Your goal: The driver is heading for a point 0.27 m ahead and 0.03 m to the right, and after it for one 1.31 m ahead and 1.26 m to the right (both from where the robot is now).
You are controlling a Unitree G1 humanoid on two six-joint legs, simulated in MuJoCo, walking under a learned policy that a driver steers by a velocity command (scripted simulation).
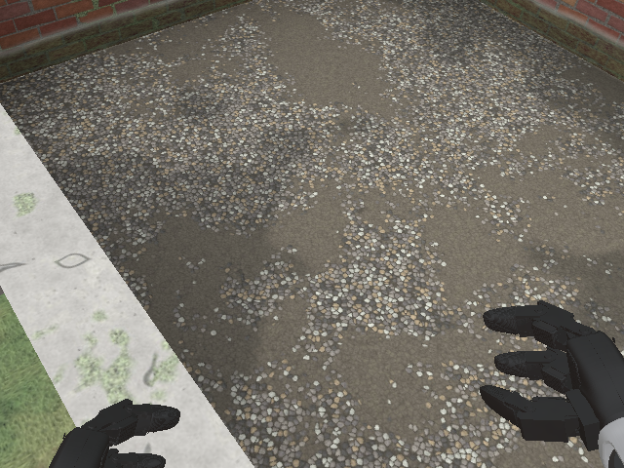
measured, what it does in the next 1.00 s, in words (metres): steps on the spot, turning right: right foot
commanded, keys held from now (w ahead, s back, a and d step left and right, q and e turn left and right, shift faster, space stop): w+shift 0.34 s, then w+e+shift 0.66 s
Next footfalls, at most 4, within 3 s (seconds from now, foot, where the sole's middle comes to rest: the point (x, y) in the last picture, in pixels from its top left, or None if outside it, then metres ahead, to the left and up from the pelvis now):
0.36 right None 0.02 -0.04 -0.75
1.52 right None -0.08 -0.05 -0.75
1.82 left None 0.12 0.14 -0.75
2.78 left None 0.17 0.24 -0.75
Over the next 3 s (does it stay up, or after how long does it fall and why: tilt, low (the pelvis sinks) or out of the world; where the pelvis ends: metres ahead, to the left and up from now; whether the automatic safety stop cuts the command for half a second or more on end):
stays up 0.06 0.18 -0.01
